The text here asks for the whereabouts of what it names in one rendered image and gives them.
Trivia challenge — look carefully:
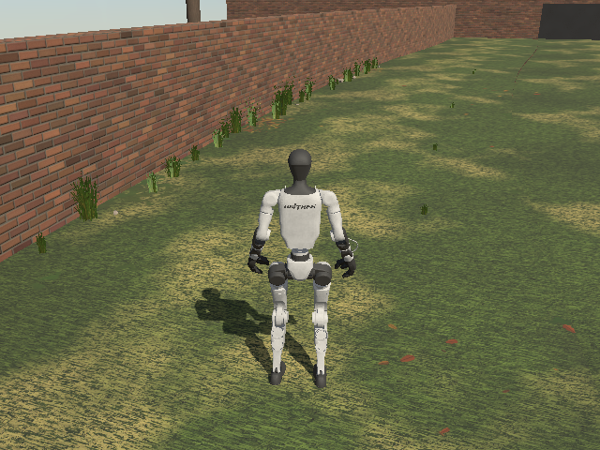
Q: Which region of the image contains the robot torso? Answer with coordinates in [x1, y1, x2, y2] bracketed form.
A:
[278, 186, 322, 281]

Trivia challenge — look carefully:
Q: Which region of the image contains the robot left forearm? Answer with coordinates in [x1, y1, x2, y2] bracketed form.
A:
[249, 227, 265, 260]

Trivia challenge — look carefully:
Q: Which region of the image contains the robot right hand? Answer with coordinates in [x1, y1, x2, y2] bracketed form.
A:
[335, 256, 356, 278]

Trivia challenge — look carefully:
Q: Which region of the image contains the robot right forearm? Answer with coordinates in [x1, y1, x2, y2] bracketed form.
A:
[336, 227, 353, 262]

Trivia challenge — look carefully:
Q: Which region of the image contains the left robot upper arm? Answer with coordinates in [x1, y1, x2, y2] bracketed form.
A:
[256, 189, 280, 241]

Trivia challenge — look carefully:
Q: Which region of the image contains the right robot upper arm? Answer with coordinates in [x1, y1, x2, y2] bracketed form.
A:
[320, 189, 345, 242]

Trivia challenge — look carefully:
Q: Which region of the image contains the robot head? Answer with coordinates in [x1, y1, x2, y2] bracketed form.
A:
[284, 149, 316, 195]

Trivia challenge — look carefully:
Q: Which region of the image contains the robot left hand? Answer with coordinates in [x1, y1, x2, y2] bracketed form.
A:
[247, 256, 269, 274]

